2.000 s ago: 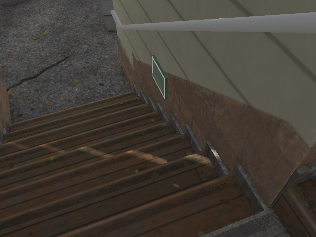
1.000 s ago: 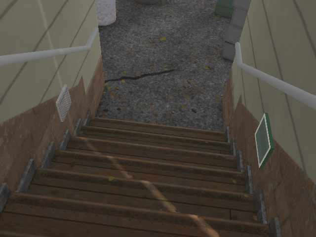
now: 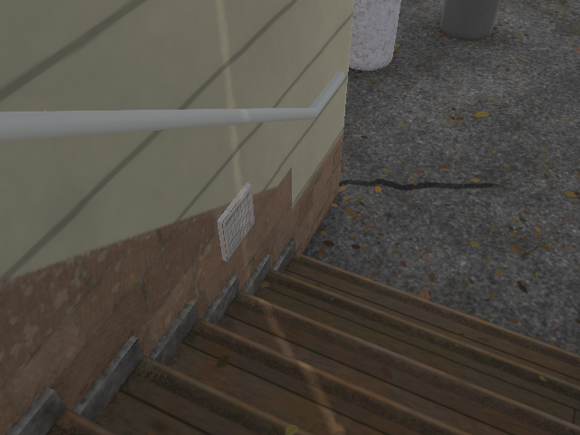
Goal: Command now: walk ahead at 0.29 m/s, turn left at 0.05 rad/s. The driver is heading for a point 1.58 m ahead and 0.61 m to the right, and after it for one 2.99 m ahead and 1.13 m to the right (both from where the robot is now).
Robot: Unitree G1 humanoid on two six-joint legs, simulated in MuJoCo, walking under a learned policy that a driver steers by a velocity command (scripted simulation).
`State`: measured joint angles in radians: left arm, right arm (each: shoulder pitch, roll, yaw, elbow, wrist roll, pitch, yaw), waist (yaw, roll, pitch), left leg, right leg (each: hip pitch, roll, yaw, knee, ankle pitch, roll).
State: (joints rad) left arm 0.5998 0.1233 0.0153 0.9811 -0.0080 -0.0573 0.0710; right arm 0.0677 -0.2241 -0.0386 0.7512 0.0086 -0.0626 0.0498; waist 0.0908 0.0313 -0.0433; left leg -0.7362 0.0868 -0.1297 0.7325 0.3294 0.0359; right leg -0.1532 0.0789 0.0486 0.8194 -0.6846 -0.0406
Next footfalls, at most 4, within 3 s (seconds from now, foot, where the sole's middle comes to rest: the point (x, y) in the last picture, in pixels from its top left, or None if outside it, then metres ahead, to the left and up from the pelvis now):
0.14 left None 0.28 0.15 -0.90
0.72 right None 0.20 -0.05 -0.90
1.36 left None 0.30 0.14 -0.90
1.70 right None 0.19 -0.09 -0.90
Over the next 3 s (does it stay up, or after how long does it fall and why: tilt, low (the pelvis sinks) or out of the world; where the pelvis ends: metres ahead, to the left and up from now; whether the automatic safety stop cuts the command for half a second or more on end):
stays up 0.26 -0.01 -0.13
